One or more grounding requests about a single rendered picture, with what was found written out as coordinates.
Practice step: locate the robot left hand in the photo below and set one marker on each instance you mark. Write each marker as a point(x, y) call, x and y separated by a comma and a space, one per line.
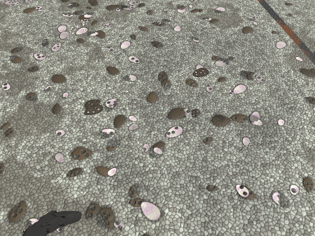
point(52, 221)

